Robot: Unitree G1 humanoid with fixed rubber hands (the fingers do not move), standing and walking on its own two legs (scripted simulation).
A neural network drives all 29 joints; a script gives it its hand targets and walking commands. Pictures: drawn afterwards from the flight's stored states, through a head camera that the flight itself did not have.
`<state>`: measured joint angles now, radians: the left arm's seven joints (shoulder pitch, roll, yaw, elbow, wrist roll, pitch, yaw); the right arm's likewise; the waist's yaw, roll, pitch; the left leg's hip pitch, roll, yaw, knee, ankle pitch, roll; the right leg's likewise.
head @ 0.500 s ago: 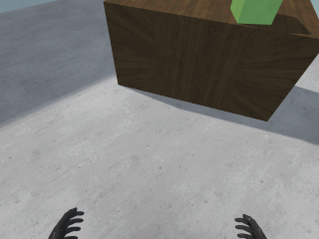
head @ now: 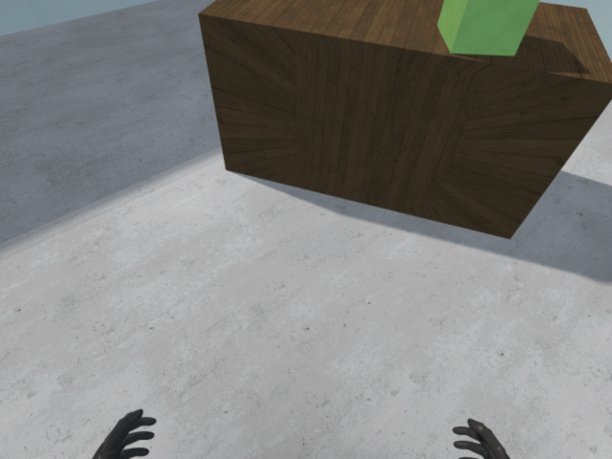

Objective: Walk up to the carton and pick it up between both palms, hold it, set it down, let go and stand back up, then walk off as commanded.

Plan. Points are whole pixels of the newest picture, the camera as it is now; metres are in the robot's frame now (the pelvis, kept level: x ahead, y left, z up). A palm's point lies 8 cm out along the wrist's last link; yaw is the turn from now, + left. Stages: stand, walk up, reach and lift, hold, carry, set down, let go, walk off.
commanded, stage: stand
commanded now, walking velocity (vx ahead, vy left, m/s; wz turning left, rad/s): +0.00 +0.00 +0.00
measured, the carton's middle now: out of the picture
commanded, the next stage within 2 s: none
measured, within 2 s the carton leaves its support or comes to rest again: neither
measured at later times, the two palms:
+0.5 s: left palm out of the picture +0.11 +0.26 -0.10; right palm out of the picture +0.11 -0.26 -0.10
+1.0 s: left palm out of the picture +0.06 +0.26 -0.11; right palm out of the picture +0.06 -0.26 -0.11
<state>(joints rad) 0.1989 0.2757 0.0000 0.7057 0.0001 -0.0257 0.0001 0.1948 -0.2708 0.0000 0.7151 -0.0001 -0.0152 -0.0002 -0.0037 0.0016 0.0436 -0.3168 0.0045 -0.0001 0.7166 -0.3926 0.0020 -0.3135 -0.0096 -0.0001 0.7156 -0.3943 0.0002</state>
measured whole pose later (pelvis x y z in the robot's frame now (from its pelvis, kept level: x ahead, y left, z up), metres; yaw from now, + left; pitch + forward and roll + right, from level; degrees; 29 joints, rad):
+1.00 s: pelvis -0.04 +0.00 +0.00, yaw +0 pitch -4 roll +0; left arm 0.20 0.28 0.00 0.83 0.00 -0.03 0.00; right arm 0.19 -0.28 0.00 0.83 0.00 -0.03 0.00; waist 0.00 0.00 0.06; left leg -0.32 0.00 0.00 0.72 -0.34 0.00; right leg -0.31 -0.01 0.00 0.72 -0.34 0.00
